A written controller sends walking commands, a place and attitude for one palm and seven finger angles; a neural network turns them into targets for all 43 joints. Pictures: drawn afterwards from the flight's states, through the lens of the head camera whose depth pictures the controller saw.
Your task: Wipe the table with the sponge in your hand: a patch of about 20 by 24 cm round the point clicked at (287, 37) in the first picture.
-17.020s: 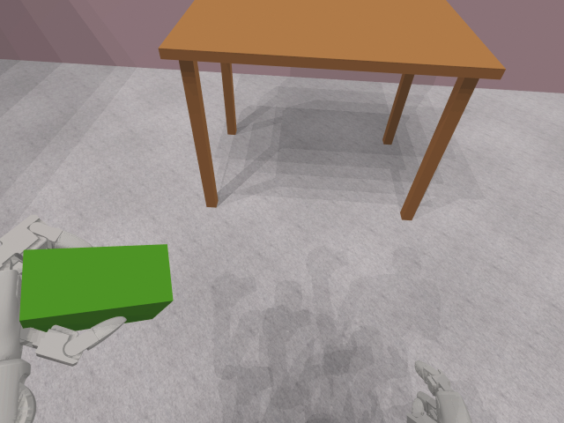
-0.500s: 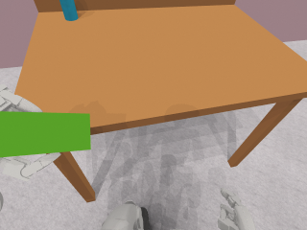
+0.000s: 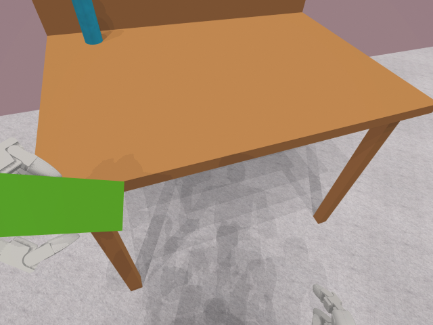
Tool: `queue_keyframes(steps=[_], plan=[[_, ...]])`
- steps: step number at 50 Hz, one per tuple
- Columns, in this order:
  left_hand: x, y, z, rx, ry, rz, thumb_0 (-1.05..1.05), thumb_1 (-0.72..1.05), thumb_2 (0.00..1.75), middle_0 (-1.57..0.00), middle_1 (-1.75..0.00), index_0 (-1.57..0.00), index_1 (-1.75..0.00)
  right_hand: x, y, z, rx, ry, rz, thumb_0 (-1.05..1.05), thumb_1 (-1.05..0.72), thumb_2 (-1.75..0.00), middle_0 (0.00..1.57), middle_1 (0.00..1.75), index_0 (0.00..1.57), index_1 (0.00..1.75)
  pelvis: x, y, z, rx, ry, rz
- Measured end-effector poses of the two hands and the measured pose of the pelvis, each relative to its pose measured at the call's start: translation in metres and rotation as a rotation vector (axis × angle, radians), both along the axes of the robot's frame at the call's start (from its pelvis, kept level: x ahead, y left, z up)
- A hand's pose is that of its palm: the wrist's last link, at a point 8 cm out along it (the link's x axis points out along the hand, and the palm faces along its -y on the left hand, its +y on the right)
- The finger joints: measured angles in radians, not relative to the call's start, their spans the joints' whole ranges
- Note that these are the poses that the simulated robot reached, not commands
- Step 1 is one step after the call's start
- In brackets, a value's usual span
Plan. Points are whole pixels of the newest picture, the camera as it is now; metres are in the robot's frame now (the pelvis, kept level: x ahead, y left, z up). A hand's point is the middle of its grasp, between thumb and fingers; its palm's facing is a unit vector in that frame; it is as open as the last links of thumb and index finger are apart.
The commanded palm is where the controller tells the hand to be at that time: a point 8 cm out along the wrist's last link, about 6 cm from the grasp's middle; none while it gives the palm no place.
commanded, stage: come to a stop and stand still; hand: left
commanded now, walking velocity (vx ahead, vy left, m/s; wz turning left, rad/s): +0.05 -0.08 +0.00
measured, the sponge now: (77, 208) +0.23 +0.20 +0.17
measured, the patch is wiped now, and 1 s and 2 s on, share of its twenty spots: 0.00 0.00 0.00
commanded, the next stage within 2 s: look again from close up in 0.06 s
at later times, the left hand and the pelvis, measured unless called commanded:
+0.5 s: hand (40, 172) +0.26 +0.25 +0.21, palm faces +0.39 -0.75 -0.53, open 10.2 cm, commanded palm +0.20 +0.27 +0.19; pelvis +0.04 -0.01 +0.01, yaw -1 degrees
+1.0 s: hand (106, 165) +0.31 +0.19 +0.17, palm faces +0.40 -0.83 -0.38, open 10.2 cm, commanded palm +0.25 +0.22 +0.19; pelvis +0.09 -0.06 +0.01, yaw -1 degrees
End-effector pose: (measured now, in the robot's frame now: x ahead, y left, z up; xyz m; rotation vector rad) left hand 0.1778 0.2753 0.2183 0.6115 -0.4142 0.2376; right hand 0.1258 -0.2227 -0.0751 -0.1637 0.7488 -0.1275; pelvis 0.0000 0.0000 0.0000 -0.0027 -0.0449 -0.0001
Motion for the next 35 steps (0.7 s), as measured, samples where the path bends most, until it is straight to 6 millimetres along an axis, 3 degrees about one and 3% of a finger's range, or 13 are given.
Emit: queue_keyframes(steps=[3, 5, 9, 11, 16, 20, 23, 28, 32, 35], plan=[[-0.004, 0.013, -0.011, -0.001, 0.007, 0.058, -0.01, -0.51, 1.01, -0.72, -1.35, -0.75, -1.34, -0.002, -0.008, -0.019, -0.006, 0.056, -0.014, 0.01, -0.90, -0.90, 0.20, 0.30, 0.20, 0.30, -0.003, -0.002, -0.011, -0.021, -0.007, -0.006], [-0.002, 0.022, -0.025, -0.079, 0.021, 0.106, -0.01, -0.51, 1.01, -0.72, -1.35, -0.75, -1.34, -0.004, -0.011, -0.021, -0.023, 0.097, -0.011, 0.02, -0.90, -0.90, 0.20, 0.30, 0.20, 0.30, -0.003, -0.002, -0.011, -0.023, -0.010, -0.004], [0.005, 0.022, -0.052, -0.253, 0.061, 0.146, -0.01, -0.51, 1.01, -0.72, -1.35, -0.75, -1.34, -0.001, -0.011, -0.008, -0.068, 0.119, 0.018, 0.02, -0.90, -0.90, 0.20, 0.30, 0.20, 0.30, 0.002, -0.001, -0.003, -0.017, 0.007, -0.008], [0.010, 0.013, -0.056, -0.293, 0.056, 0.110, -0.01, -0.51, 1.01, -0.72, -1.35, -0.75, -1.34, 0.005, -0.009, 0.001, -0.096, 0.103, 0.037, 0.02, -0.90, -0.90, 0.20, 0.30, 0.20, 0.30, 0.004, 0.000, -0.001, -0.011, 0.012, -0.002], [0.023, -0.001, -0.029, -0.201, -0.027, -0.007, -0.01, -0.51, 1.01, -0.72, -1.35, -0.75, -1.34, 0.028, -0.001, 0.012, -0.108, 0.024, 0.048, 0.02, -0.90, -0.90, 0.20, 0.30, 0.20, 0.30, 0.011, 0.005, 0.000, 0.013, -0.007, -0.012], [0.032, 0.003, 0.007, -0.047, -0.037, 0.004, -0.01, -0.51, 1.01, -0.72, -1.35, -0.75, -1.34, 0.046, 0.012, 0.016, -0.032, -0.005, 0.057, 0.02, -0.90, -0.90, 0.20, 0.30, 0.20, 0.30, 0.022, 0.003, 0.012, -0.008, 0.014, 0.003], [0.037, 0.007, 0.015, 0.008, 0.001, 0.061, -0.01, -0.51, 1.01, -0.72, -1.35, -0.75, -1.34, 0.059, 0.015, 0.012, 0.029, -0.020, 0.063, 0.01, -0.90, -0.90, 0.20, 0.30, 0.20, 0.30, 0.032, -0.001, 0.014, -0.012, 0.032, -0.007], [0.046, 0.003, -0.015, -0.066, 0.131, 0.162, -0.01, -0.51, 1.01, -0.72, -1.35, -0.75, -1.34, 0.074, 0.005, -0.003, 0.074, -0.010, 0.065, 0.01, -0.90, -0.90, 0.20, 0.30, 0.20, 0.30, 0.043, -0.015, 0.010, -0.019, 0.035, -0.005], [0.051, -0.016, -0.045, -0.198, 0.202, 0.173, -0.01, -0.51, 1.01, -0.72, -1.35, -0.75, -1.34, 0.078, -0.015, -0.006, 0.035, 0.031, 0.060, 0.01, -0.90, -0.90, 0.20, 0.30, 0.20, 0.30, 0.048, -0.024, 0.010, -0.004, 0.038, 0.005], [0.055, -0.031, -0.050, -0.236, 0.193, 0.134, -0.01, -0.51, 1.01, -0.72, -1.35, -0.75, -1.34, 0.080, -0.031, -0.001, -0.021, 0.052, 0.047, 0.01, -0.90, -0.90, 0.20, 0.30, 0.20, 0.30, 0.052, -0.031, 0.009, 0.013, 0.035, 0.003]])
